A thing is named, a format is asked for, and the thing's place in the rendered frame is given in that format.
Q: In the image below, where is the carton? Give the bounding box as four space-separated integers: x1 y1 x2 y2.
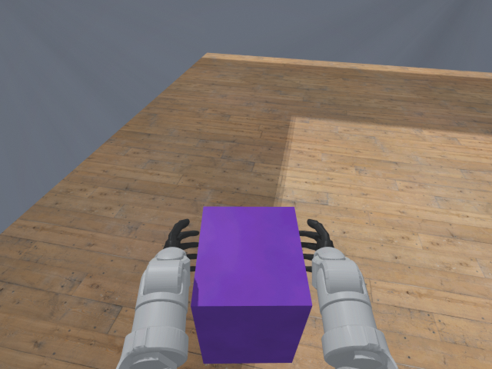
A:
191 207 312 364

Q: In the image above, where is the robot right hand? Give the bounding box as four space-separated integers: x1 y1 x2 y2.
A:
299 219 334 272

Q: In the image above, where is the robot right forearm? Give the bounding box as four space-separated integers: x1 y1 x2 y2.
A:
312 247 398 369

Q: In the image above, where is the robot left hand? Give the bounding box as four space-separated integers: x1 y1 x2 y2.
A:
163 219 199 271

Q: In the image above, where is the robot left forearm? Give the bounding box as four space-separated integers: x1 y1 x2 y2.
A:
116 247 191 369

